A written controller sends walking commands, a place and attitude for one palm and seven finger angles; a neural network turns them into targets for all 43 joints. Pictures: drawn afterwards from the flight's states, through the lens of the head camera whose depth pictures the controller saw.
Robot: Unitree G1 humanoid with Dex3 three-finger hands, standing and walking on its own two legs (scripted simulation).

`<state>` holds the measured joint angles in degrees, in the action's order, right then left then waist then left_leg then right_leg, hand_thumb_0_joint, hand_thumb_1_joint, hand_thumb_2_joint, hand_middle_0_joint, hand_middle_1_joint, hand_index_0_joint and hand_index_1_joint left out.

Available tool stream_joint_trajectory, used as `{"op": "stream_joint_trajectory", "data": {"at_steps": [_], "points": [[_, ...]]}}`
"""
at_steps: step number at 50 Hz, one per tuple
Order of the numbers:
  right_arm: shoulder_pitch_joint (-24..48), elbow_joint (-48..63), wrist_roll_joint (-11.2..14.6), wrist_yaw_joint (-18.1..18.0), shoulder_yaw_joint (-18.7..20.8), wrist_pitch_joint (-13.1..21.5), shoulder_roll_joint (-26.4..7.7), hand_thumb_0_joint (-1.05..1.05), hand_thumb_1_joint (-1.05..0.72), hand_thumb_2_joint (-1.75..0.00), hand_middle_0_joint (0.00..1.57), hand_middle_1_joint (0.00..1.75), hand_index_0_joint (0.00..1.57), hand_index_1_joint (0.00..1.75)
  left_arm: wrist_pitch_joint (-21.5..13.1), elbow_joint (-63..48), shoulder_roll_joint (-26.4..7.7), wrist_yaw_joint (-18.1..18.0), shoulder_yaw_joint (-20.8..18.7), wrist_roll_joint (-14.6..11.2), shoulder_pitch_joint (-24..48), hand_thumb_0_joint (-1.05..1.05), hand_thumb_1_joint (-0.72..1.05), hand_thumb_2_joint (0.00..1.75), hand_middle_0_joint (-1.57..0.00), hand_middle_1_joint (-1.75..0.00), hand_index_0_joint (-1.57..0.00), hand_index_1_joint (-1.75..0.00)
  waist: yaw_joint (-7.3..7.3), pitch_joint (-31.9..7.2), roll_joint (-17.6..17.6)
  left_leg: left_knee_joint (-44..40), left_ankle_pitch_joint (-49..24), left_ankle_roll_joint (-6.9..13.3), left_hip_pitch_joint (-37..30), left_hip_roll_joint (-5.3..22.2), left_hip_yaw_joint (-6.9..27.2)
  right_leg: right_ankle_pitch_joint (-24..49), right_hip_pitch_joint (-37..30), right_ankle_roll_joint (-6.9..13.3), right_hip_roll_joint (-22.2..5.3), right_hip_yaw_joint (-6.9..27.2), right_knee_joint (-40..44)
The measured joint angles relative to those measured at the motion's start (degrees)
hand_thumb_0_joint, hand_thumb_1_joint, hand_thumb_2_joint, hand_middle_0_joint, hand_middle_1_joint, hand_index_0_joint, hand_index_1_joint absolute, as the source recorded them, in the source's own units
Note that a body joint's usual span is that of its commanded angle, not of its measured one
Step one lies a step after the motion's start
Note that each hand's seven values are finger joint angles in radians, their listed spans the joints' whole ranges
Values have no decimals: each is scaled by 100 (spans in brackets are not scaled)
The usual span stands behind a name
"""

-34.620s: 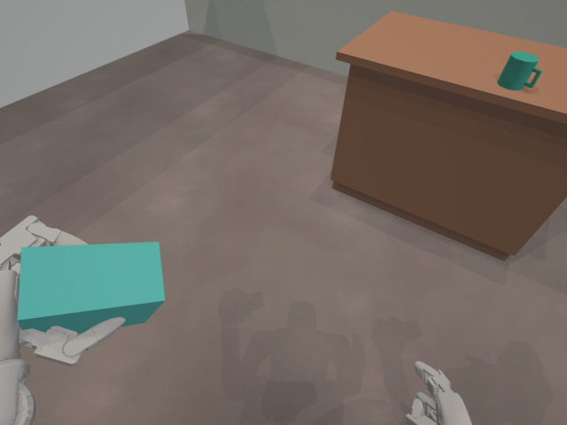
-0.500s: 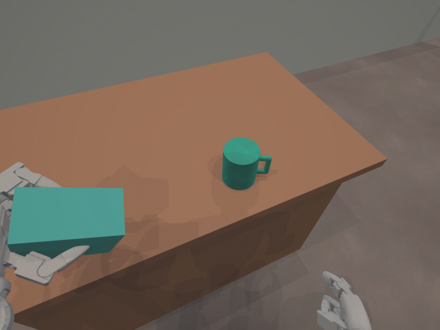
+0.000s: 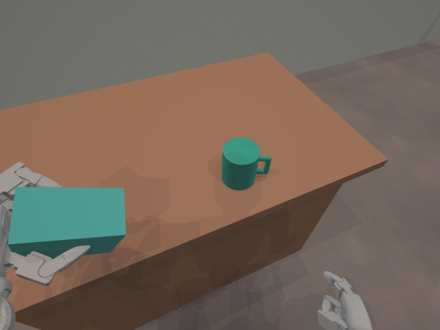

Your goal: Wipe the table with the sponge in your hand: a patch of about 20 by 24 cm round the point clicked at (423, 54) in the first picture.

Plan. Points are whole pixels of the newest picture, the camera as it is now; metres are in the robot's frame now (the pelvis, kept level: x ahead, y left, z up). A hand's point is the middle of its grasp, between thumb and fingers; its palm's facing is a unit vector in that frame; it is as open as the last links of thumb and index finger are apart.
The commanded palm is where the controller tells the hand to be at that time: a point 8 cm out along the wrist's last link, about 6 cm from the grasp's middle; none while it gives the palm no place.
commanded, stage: shuffle to correct the standing spot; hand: left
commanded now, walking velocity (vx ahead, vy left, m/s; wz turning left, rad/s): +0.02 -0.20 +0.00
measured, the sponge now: (86, 224) +0.23 +0.20 +0.14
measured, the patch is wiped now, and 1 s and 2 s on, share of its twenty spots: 0.00 0.00 0.00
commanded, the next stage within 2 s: come to a stop and stand still in 0.20 s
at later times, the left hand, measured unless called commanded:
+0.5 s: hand (11, 200) +0.24 +0.28 +0.19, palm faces +0.44 -0.78 -0.44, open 10.1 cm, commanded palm +0.14 +0.28 +0.18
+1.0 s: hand out of the picture +0.19 +0.32 +0.17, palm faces +0.37 -0.86 -0.35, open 10.1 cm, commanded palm +0.13 +0.35 +0.18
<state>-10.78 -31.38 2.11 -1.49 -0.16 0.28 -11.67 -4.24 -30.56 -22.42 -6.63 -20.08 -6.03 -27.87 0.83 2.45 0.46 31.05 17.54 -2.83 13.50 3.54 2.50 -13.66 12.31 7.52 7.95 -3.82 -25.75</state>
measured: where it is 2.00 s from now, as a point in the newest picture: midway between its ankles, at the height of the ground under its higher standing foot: outside the picture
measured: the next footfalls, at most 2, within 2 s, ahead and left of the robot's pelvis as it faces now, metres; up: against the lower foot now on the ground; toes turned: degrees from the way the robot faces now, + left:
none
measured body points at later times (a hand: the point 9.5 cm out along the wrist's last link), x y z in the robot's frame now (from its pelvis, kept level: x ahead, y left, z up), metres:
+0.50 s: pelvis -0.03 +0.00 -0.01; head +0.01 +0.00 +0.44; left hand +0.21 +0.32 +0.21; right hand +0.15 -0.24 -0.09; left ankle -0.01 +0.16 -0.73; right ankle +0.00 -0.03 -0.73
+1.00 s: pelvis -0.04 +0.08 +0.00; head -0.04 +0.10 +0.45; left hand +0.16 +0.36 +0.19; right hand +0.14 -0.13 -0.05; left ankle -0.01 +0.12 -0.73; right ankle +0.00 -0.03 -0.73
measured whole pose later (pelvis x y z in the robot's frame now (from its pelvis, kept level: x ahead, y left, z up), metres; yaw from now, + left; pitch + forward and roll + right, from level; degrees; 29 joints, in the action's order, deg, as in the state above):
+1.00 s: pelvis -0.04 +0.08 +0.00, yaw -3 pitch -3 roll -1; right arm -12.1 -32.3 0.4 -0.4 -2.6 8.2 -9.7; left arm -12.5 -23.4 -20.1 -5.4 -19.7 0.0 -20.4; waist -1.8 1.8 -2.1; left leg 26.2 12.3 6.0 11.5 -4.9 -3.2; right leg -9.7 13.2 1.1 1.8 -1.2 -25.6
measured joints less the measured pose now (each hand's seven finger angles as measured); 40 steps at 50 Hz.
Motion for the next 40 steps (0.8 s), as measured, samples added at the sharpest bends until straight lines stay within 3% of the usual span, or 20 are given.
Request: {"op": "stream_joint_trajectory", "data": {"at_steps": [17,19,21,23,24,25,27,28,30,33,36,40], "points": [[-56,-22,-9,-2,5,3,-15,1,-91,-90,21,30,20,30,-8,54,4,-17,1,-10,-81,-1,-51,105,-71,-134,-74,-135,22,-68,3,14,-38,52,56,14,11,82,15,-10,14,-16,69],[-222,-160,-67,-68,113,349,84,1,-91,-90,21,30,20,30,-172,444,-463,296,-173,300,698,-1,-51,105,-71,-134,-74,-135,-266,42,-141,-82,-198,137,22,28,-84,130,6,-200,-9,-3,104],[-245,-183,-72,-12,92,503,82,1,-91,-90,21,30,20,30,-401,1009,-740,371,-496,279,1465,-1,-51,105,-71,-134,-74,-135,-421,127,-285,-185,-254,120,22,15,-229,101,252,-442,-74,59,-226],[-207,-31,-82,105,103,589,-15,1,-91,-90,21,30,20,30,-460,1264,-691,319,-762,236,1760,-2,-51,105,-71,-134,-74,-135,-369,214,-257,48,-166,68,155,-16,-328,-42,566,-749,-139,114,-781],[-204,64,-67,170,131,622,-72,1,-91,-90,21,30,20,30,-462,1234,-592,297,-805,230,1728,-2,-51,105,-71,-134,-74,-135,-301,252,-197,232,-83,67,230,-36,-349,-168,608,-783,-167,115,-914],[-193,119,-33,231,155,657,-127,1,-91,-90,21,30,20,30,-482,1121,-460,277,-781,225,1582,-2,-51,105,-71,-134,-74,-135,-230,276,-117,430,16,90,302,-42,-362,-299,590,-628,-167,108,-937],[-140,101,9,287,183,682,-183,1,-91,-90,21,30,20,30,-571,766,-167,289,-556,228,1111,-2,-51,105,-71,-134,-74,-135,-70,328,18,942,209,249,494,-62,-319,-230,543,-100,-132,71,-904],[-119,37,10,276,178,689,-174,1,-91,-90,21,30,20,30,-659,607,-41,320,-394,225,856,-1,-51,105,-71,-134,-74,-135,-18,353,26,1255,297,283,594,-118,-281,-160,493,-36,-130,72,-830],[-122,-121,-12,214,124,693,-96,1,-91,-90,21,30,20,30,-817,382,85,364,-133,258,395,-1,-51,105,-71,-134,-74,-135,0,348,-77,1612,376,304,712,-249,-286,3,378,-136,-136,137,-560],[-251,-250,-94,81,15,708,35,1,-91,-90,20,30,20,30,-937,291,37,292,-37,330,71,-1,-51,105,-71,-134,-74,-135,-76,229,-295,1169,320,376,619,-416,-367,264,288,-139,-171,237,-159],[-401,-301,-151,-3,-42,804,8,1,-91,-90,20,30,20,30,-960,408,20,149,-112,360,215,-2,-51,105,-71,-134,-74,-134,-150,103,-201,49,-124,482,202,-422,-330,391,256,-220,-111,172,37],[-338,-446,-153,-14,-97,793,48,1,-91,-90,20,30,20,30,-896,695,129,57,-199,393,695,-2,-51,105,-71,-134,-74,-134,-317,115,-296,-239,-452,643,2,-547,-413,402,120,-466,-256,231,132]]}}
